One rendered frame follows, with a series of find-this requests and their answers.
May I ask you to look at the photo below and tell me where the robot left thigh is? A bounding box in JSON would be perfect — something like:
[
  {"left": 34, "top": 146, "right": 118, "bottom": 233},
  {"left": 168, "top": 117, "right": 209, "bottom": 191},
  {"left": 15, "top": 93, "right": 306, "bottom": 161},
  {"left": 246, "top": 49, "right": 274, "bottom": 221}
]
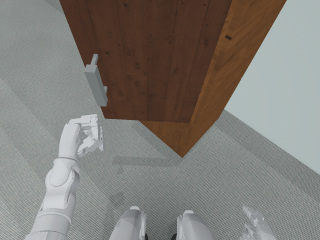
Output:
[{"left": 109, "top": 209, "right": 147, "bottom": 240}]

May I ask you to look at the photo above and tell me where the left robot forearm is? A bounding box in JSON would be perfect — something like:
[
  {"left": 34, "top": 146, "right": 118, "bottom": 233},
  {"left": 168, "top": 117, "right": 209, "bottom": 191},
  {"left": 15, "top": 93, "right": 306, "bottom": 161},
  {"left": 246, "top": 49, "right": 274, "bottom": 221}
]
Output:
[{"left": 24, "top": 157, "right": 81, "bottom": 240}]

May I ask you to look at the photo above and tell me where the cupboard door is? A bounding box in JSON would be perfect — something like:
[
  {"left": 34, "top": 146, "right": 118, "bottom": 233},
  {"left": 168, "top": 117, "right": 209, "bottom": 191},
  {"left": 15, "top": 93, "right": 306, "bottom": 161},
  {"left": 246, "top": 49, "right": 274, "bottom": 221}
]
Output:
[{"left": 59, "top": 0, "right": 232, "bottom": 123}]

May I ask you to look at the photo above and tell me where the robot right thigh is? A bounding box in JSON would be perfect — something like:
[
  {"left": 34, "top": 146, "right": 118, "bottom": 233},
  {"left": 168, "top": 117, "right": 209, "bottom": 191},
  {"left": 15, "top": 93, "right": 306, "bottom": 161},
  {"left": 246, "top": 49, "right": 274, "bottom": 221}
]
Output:
[{"left": 177, "top": 213, "right": 216, "bottom": 240}]

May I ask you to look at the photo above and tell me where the right robot hand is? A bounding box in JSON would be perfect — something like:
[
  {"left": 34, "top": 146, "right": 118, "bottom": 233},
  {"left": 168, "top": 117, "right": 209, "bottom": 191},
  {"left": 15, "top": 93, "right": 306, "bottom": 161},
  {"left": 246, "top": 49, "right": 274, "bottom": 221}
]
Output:
[{"left": 239, "top": 205, "right": 277, "bottom": 240}]

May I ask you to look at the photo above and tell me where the robot thigh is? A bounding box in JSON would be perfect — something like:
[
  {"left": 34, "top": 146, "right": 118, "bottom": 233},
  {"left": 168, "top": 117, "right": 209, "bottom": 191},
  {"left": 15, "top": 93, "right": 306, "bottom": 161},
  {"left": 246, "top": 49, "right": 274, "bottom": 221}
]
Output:
[
  {"left": 177, "top": 213, "right": 216, "bottom": 240},
  {"left": 109, "top": 209, "right": 147, "bottom": 240}
]

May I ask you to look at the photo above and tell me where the left robot hand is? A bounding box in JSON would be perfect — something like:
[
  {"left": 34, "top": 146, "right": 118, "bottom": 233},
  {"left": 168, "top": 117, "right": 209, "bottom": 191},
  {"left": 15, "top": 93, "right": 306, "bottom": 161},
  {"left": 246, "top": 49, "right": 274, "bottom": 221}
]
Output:
[{"left": 58, "top": 114, "right": 105, "bottom": 163}]

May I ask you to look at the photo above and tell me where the handle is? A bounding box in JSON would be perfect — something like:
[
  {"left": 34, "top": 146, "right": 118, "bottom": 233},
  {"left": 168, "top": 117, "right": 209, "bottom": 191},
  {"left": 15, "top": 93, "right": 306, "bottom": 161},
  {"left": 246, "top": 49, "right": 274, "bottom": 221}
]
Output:
[{"left": 84, "top": 54, "right": 108, "bottom": 107}]

